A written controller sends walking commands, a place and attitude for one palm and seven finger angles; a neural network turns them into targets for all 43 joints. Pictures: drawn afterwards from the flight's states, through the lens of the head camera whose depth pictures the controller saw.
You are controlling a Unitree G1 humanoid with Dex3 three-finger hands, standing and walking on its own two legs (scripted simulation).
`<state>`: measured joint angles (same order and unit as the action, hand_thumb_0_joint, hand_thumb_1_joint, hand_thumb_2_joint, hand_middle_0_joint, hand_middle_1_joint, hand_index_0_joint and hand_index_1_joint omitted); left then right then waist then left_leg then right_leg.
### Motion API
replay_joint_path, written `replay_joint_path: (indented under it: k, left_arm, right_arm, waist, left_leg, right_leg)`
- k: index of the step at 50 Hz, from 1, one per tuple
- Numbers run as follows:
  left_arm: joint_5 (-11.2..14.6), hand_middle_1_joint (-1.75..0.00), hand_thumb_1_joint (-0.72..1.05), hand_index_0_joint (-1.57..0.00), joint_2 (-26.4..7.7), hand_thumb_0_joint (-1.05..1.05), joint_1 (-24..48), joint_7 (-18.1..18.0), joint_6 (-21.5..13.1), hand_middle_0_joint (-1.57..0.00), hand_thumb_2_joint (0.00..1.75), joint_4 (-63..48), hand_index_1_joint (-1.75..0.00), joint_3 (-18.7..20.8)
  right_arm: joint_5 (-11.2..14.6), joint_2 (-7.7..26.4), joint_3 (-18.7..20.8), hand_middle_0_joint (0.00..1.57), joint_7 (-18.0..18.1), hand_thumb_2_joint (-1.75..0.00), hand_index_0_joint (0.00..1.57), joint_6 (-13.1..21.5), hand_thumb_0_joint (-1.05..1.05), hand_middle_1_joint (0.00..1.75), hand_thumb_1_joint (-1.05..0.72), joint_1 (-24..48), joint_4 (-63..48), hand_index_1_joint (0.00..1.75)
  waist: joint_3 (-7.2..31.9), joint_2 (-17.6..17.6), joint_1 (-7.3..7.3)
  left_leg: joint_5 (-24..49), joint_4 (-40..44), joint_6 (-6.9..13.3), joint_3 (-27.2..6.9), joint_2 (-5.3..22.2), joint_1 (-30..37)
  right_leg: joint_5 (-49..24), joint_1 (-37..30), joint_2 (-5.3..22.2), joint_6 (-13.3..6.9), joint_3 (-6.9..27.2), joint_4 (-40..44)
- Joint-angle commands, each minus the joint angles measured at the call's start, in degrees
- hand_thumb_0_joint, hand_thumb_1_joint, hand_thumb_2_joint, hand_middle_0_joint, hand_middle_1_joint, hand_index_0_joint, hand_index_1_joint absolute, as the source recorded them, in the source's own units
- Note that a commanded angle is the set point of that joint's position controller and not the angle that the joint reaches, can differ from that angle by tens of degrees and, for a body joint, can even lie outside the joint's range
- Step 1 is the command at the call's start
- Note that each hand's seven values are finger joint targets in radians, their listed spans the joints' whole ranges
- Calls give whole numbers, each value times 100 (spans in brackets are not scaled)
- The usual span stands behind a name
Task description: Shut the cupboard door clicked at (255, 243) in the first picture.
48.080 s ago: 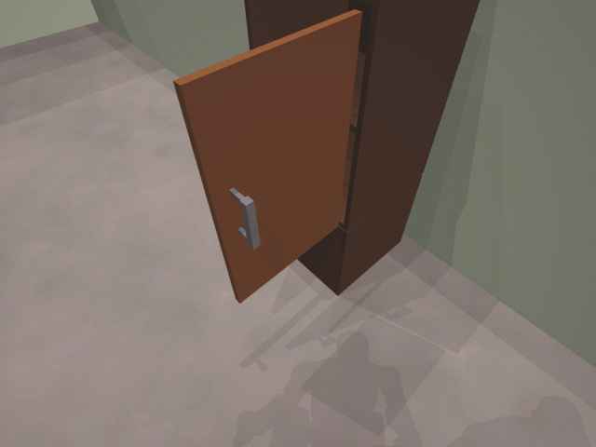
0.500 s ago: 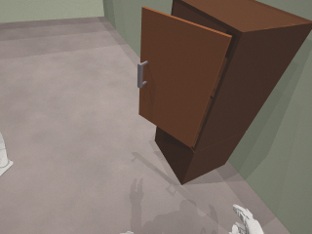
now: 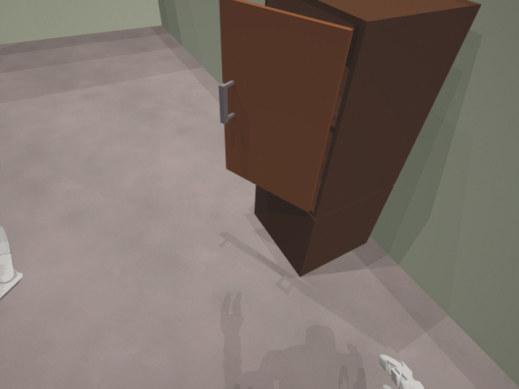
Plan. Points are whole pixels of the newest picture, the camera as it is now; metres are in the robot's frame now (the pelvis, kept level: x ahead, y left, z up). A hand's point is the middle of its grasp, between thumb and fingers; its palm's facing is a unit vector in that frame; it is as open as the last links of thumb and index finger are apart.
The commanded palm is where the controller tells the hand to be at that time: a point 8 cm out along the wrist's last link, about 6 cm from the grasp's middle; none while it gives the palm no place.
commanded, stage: stop stepping back and stand still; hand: left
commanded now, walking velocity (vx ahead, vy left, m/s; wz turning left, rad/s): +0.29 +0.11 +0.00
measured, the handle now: (227, 102) +0.93 +0.16 -0.02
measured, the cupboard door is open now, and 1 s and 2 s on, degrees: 25 25 25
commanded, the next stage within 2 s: let the arm hang, fingers relaxed in 0.82 s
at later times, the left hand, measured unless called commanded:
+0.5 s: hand out of the picture +0.16 +0.32 +0.20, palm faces +0.40 -0.75 -0.53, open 7.4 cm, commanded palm +0.11 +0.36 +0.19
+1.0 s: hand out of the picture +0.21 +0.38 +0.10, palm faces +0.34 -0.79 -0.51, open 7.4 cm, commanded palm none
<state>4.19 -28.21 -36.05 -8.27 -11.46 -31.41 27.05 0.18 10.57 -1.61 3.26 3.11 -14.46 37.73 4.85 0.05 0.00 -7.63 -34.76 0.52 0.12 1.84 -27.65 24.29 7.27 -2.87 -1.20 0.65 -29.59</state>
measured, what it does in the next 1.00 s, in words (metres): steps on the spot: right foot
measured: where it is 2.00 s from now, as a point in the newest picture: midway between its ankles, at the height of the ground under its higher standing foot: outside the picture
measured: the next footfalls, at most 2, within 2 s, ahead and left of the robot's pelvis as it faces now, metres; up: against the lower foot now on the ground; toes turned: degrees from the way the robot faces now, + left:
right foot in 0.76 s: -0.05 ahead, -0.04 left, +0.00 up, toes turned +0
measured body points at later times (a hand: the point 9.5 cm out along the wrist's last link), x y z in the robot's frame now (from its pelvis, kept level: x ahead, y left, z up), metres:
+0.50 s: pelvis -0.02 +0.06 +0.01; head -0.03 +0.07 +0.46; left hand +0.13 +0.36 +0.22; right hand +0.14 -0.16 -0.08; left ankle +0.08 +0.12 -0.72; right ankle -0.08 -0.06 -0.73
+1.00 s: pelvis +0.01 +0.10 +0.00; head +0.00 +0.09 +0.45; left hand +0.19 +0.42 +0.13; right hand +0.18 -0.15 -0.09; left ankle +0.08 +0.12 -0.73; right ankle -0.06 -0.02 -0.72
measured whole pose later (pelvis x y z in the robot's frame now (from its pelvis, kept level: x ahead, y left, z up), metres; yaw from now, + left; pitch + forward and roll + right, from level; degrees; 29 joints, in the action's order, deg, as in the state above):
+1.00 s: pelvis +0.01 +0.10 +0.00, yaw +2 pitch +2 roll -3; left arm 1.1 -25.8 -25.9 -5.1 -6.2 -10.5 17.5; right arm 0.3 16.4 0.0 0.2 4.7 -11.8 40.3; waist 4.0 -3.6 0.2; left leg -10.7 -32.5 7.3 5.9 -3.8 -23.8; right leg 22.6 10.3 -2.4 -1.0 -1.9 -32.7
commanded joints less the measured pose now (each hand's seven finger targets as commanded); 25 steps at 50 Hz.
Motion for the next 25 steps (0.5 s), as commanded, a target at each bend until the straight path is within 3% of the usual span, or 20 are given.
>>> replay_joint_path:
  k: [1, 2, 3, 5, 6, 7, 9, 10, 11, 12, 13, 14, 16, 18, 19, 21, 22, 23, 25]
  left_arm:
    - [-57, -30, 90, -20, -712, 0, 1007, -167, 28, -20, 90, -138, -30, 339]
    - [-109, -30, 90, -20, -561, 0, 1297, -144, -4, -20, 90, 119, -30, 73]
    - [-190, -30, 90, -20, -679, 0, 1280, -171, -2, -20, 90, 354, -30, 190]
    - [-244, -30, 90, -20, -603, 0, 1808, -131, -112, -20, 90, 165, -30, -91]
    - [-283, -30, 90, -20, -720, 0, 2252, -133, -181, -20, 90, -74, -30, -88]
    - [-319, -30, 90, -20, -616, 0, 2297, -125, -227, -20, 90, -19, -30, -209]
    - [-329, -30, 90, -20, -611, 0, 2422, -111, -284, -20, 90, -319, -30, -245]
    - [-317, -30, 90, -20, -657, 0, 2463, -108, -335, -20, 90, -616, -30, -173]
    - [-310, -30, 90, -20, -846, 0, 2392, -120, -401, -20, 90, -955, -30, 82]
    - [-303, -30, 90, -20, -841, 0, 2183, -149, -467, -20, 90, -1144, -30, 228]
    - [-291, -30, 90, -20, -921, 0, 2006, -164, -499, -20, 90, -1274, -30, 401]
    - [-245, -30, 90, -20, -979, 0, 1721, -164, -524, -20, 90, -1434, -30, 558]
    - [-122, -30, 90, -20, -1071, 0, 798, -134, -559, -20, 90, -1638, -30, 857]
    - [-29, -30, 90, -20, -804, 0, 12, -64, -471, -20, 90, -1521, -30, 761]
    - [4, -30, 90, -20, -769, 0, -306, -68, -400, -20, 90, -1292, -30, 832]
    - [109, -30, 90, -20, -610, 0, -559, -99, -252, -20, 90, -749, -30, 843]
    - [133, -30, 90, -20, -578, 0, -321, -121, -178, -20, 90, -606, -30, 709]
    - [122, -30, 90, -20, -537, 0, -207, -154, -98, -20, 90, -347, -30, 670]
    - [39, -30, 90, -20, -305, 0, 170, -169, 53, -20, 90, 60, -30, 327]
  right_arm:
    - [126, 815, 342, 20, 174, -90, 20, 229, 0, 30, -90, 692, -874, 30]
    - [124, 836, 339, 20, 186, -90, 20, 274, 0, 30, -90, 698, -840, 30]
    - [87, 829, 345, 20, 200, -90, 20, 278, 0, 30, -90, 668, -794, 30]
    - [74, 841, 357, 20, 191, -90, 20, 296, 0, 30, -90, 787, -785, 30]
    - [64, 911, 390, 20, 201, -90, 20, 324, 0, 30, -90, 857, -807, 30]
    - [58, 874, 376, 20, 216, -90, 20, 348, 0, 30, -90, 823, -795, 30]
    - [61, 915, 378, 20, 225, -90, 20, 387, 0, 30, -90, 773, -860, 30]
    - [53, 964, 386, 20, 227, -90, 20, 434, 0, 30, -90, 761, -899, 30]
    - [26, 1010, 391, 20, 243, -90, 20, 504, 0, 30, -90, 750, -933, 30]
    - [-1, 948, 360, 20, 232, -90, 20, 578, 0, 30, -90, 695, -1013, 30]
    - [-39, 891, 361, 20, 218, -90, 20, 627, 0, 30, -90, 690, -1074, 30]
    - [-83, 834, 378, 20, 185, -90, 20, 667, 0, 30, -90, 611, -1088, 30]
    - [-94, 797, 438, 20, 94, -90, 20, 739, 0, 30, -90, 521, -1135, 30]
    - [-43, 712, 401, 20, 29, -90, 20, 662, 0, 30, -90, 560, -1236, 30]
    - [-33, 701, 384, 20, 8, -90, 20, 575, 0, 30, -90, 527, -1236, 30]
    - [-80, 700, 378, 20, -56, -90, 20, 378, 0, 30, -90, 397, -1107, 30]
    - [-43, 710, 389, 20, -48, -90, 20, 310, 0, 30, -90, 415, -1042, 30]
    - [-26, 780, 412, 20, 2, -90, 20, 262, 0, 30, -90, 423, -1010, 30]
    - [35, 821, 416, 20, 78, -90, 20, 198, 0, 30, -90, 402, -954, 30]
  waist:
    - [-202, 424, -188]
    - [-838, 654, -211]
    - [-955, 860, -144]
    - [-1376, 869, -151]
    - [-1509, 600, -175]
    - [-1664, 458, -194]
    - [-1682, -220, -235]
    - [-1575, -830, -245]
    - [-1282, -1561, -196]
    - [-971, -2057, -124]
    - [-748, -2078, -39]
    - [-376, -1909, 20]
    - [493, -1598, 111]
    - [788, -1321, 53]
    - [791, -1056, 11]
    - [749, -395, -67]
    - [514, 302, -118]
    - [171, 549, -140]
    - [-360, 721, -212]
  left_leg:
    - [-409, -101, 95, -41, 22, 1166]
    - [-621, -117, 94, -99, 27, 913]
    - [-569, -348, 154, 30, -35, 858]
    - [-816, -415, 125, 31, -10, 753]
    - [-828, -339, 92, 8, 53, 850]
    - [-799, -184, 87, -43, 92, 1015]
    - [-1029, 304, 87, -246, 95, 1353]
    - [-1515, 866, 108, -668, 230, 1331]
    - [-2407, 1816, 153, -1388, 509, 1102]
    - [-3411, 2706, 224, -2096, 778, 702]
    - [-3770, 3067, 176, -2249, 914, 446]
    - [-3602, 3105, 39, -2084, 875, 523]
    - [-2844, 2725, -170, -1442, 663, 1043]
    - [-2087, 2161, -282, -619, 334, 1009]
    - [-1732, 1677, -250, -326, 169, 890]
    - [-1000, 642, -191, -62, 46, 1163]
    - [-963, 314, -165, -187, 47, 1250]
    - [-942, 68, -146, -251, 76, 1308]
    - [-899, 127, -80, -307, 157, 1554]
  right_leg:
    - [-1722, 1274, 1183, 154, 547, 1039]
    - [-1203, 1496, 1249, 96, 720, 1343]
    - [-1159, 1626, 1301, 1, 969, 1529]
    - [-490, 1802, 1469, -264, 969, 1666]
    - [-11, 1991, 1514, -358, 965, 1719]
    - [382, 2158, 1431, -413, 790, 1665]
    - [730, 2346, 1017, -318, 345, 1242]
    - [728, 2190, 700, -214, 49, 759]
    - [611, 1696, 307, -40, -235, 56]
    - [456, 1052, -50, 46, -298, -630]
    - [423, 644, -137, 35, -303, -900]
    - [467, 409, -154, 1, -359, -915]
    - [385, -7, -207, -54, -491, -285]
    - [107, -416, -76, -108, -475, 528]
    - [-73, -438, 181, -144, -243, 810]
    - [-240, 173, 933, -320, 437, 1284]
    - [182, 667, 1165, -481, 796, 1423]
    - [555, 1196, 1333, -603, 1012, 1581]
    - [756, 1864, 1212, -521, 781, 1519]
